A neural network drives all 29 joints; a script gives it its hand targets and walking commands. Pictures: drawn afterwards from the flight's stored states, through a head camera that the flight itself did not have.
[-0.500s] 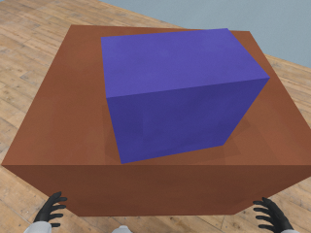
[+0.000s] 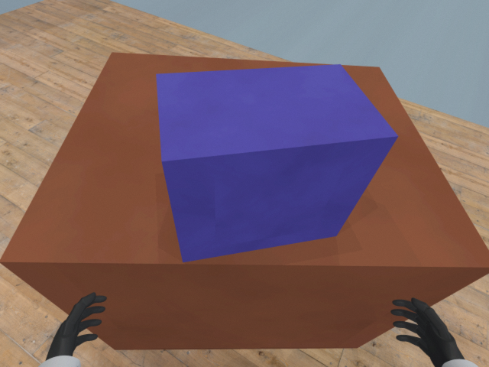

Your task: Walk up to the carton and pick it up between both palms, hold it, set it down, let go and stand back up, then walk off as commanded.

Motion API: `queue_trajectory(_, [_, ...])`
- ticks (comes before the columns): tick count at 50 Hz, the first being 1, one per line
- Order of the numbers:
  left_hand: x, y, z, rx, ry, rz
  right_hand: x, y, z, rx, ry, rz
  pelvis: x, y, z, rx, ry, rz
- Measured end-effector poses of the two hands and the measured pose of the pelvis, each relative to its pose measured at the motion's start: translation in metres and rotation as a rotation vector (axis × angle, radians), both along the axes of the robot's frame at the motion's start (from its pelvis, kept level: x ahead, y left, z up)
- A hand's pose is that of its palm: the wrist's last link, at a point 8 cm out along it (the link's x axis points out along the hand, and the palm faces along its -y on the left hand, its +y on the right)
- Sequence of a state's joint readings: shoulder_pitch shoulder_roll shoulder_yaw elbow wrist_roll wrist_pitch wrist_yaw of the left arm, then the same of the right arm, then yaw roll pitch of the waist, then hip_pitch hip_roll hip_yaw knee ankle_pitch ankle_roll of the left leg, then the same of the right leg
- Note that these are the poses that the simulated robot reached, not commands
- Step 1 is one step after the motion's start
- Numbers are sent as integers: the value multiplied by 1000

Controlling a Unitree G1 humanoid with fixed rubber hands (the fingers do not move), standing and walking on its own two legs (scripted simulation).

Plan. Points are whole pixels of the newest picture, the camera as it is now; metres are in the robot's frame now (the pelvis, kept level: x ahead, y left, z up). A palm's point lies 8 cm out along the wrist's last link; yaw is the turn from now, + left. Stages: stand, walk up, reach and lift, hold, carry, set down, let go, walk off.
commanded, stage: reach and lift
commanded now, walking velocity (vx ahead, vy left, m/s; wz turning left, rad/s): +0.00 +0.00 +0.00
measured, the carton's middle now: (259, 166) +0.43 +0.00 +0.10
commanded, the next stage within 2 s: none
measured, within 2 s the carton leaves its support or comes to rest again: neither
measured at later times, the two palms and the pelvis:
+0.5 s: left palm (68, 327) +0.19 +0.25 +0.04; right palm (442, 315) +0.22 -0.28 +0.02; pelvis +0.01 +0.00 +0.00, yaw +0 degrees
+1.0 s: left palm (84, 286) +0.22 +0.22 +0.09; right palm (460, 299) +0.23 -0.29 +0.05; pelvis +0.01 -0.01 +0.00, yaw -1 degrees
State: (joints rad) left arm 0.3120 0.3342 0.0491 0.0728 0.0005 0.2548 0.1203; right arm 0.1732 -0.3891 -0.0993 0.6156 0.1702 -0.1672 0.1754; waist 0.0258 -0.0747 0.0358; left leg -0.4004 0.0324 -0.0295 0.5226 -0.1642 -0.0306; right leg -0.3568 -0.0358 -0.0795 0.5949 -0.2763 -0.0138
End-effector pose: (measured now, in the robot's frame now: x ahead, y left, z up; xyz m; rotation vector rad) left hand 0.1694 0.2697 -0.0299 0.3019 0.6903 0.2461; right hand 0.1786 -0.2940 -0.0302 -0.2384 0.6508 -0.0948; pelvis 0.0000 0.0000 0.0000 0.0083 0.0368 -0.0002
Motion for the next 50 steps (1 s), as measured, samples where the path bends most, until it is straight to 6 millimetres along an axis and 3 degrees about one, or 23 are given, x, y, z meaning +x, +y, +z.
queue_trajectory(18, [8, -15, 47, -37, -193, 50, 37, 17, 35, 140, -151, 20, 12, 5, 4, -6, 20, -1])
queue_trajectory(40, [30, -42, 102, -94, -422, 58, 47, 1, 76, 175, -284, 49, 11, -6, 4, -8, 18, -10])
queue_trajectory(50, [52, -48, 116, -108, -449, 51, 54, 1, 84, 193, -276, 64, 11, -6, 4, -8, 18, -11])
